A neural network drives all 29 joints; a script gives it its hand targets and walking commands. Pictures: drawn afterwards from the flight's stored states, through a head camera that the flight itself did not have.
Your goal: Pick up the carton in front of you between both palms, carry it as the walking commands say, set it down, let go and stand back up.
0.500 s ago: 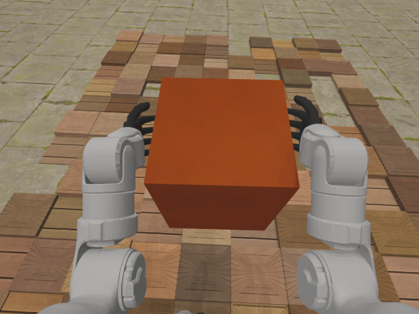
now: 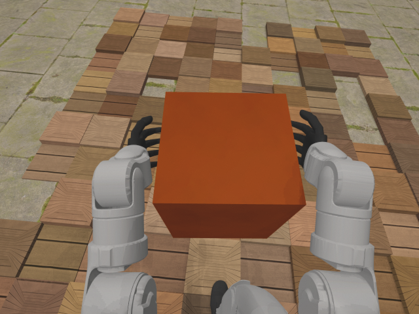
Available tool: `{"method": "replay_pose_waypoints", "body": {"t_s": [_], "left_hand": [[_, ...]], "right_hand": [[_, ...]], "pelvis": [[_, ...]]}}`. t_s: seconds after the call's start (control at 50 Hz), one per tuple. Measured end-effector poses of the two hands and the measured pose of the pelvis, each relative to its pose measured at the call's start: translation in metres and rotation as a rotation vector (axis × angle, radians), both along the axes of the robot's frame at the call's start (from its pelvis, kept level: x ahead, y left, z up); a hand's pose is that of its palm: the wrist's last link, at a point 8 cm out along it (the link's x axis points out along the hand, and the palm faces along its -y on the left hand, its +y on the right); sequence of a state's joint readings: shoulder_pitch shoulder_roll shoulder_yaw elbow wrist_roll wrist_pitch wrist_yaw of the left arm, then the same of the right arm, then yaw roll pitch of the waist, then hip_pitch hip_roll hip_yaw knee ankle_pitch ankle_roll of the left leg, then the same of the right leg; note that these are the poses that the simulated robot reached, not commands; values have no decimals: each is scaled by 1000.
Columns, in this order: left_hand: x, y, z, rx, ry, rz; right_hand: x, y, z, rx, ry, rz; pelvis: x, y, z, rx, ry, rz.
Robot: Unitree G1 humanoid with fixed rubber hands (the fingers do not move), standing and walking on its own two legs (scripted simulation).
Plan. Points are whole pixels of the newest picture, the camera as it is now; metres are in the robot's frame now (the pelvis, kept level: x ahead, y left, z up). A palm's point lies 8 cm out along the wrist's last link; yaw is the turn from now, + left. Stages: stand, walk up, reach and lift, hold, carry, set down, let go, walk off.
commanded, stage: carry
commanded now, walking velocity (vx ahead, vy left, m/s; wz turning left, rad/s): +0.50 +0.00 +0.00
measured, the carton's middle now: (222, 174) +0.36 -0.01 +0.04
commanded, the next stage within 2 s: none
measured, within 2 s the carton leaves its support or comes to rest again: neither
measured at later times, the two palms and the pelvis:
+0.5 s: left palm (119, 55) +0.61 +0.22 +0.13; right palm (255, 56) +0.60 -0.08 +0.15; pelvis +0.32 +0.08 +0.01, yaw +0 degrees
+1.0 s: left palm (131, 12) +0.86 +0.24 +0.10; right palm (234, 10) +0.89 -0.05 +0.11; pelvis +0.60 +0.08 +0.01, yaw +1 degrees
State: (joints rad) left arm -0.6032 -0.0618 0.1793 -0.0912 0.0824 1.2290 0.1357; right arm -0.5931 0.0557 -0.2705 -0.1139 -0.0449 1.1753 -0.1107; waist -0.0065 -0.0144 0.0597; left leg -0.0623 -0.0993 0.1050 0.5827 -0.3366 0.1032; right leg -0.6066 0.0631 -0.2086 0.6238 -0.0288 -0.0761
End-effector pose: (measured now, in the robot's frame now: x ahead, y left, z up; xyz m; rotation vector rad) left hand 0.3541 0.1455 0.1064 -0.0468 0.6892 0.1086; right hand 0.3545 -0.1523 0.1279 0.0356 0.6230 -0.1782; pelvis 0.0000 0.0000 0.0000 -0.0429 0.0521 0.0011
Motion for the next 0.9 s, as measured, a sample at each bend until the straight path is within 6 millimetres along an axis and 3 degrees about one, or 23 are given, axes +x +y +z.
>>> {"method": "replay_pose_waypoints", "body": {"t_s": [0.1, 0.22, 0.3, 0.38, 0.46, 0.58, 0.74, 0.9], "left_hand": [[56, 28, 20, 19, -23, 77], [106, 48, 42, -27, -5, 142], [144, 55, 51, -40, -8, 146], [184, 62, 43, -49, -12, 113], [232, 71, 31, -47, -61, 48], [289, 84, 21, -32, 32, 7], [364, 101, 15, -25, 49, 42], [460, 99, 2, 4, 14, 91]], "right_hand": [[80, 29, 17, 2, -22, 90], [138, 50, 39, 11, -5, 100], [166, 55, 39, 39, -7, 60], [193, 62, 31, 43, -11, 9], [227, 70, 25, 35, -61, -39], [276, 84, 16, 28, 32, -65], [364, 100, 12, 11, 52, -15], [474, 98, -10, 17, 20, 50]], "pelvis": [[62, -2, 3, -15, -2, 12], [134, 5, 27, 33, 23, 23], [188, 22, 36, 49, 29, 31], [246, 44, 31, 44, 8, 20], [304, 72, 11, 30, -35, -7], [360, 92, 21, 30, -18, -13], [445, 99, 30, 16, -18, -12], [549, 84, 9, 35, -65, 14]]}}
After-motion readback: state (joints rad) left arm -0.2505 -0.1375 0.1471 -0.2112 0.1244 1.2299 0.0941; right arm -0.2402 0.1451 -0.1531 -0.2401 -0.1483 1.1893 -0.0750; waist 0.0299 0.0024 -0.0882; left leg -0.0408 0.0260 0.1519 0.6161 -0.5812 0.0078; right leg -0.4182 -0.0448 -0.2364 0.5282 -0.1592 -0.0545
